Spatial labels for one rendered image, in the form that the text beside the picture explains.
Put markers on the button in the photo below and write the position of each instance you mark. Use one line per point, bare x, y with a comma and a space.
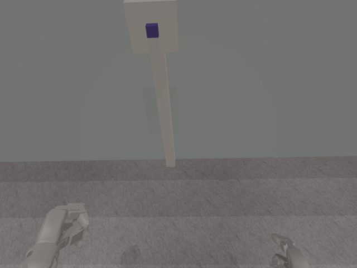
152, 30

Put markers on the panel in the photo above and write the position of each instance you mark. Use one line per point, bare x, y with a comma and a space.
138, 14

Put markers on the robot left forearm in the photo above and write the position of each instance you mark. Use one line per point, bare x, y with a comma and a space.
41, 255

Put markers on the right robot hand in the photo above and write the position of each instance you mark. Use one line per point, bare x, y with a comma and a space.
295, 257

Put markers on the left robot hand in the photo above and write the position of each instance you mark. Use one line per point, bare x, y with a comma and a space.
54, 225

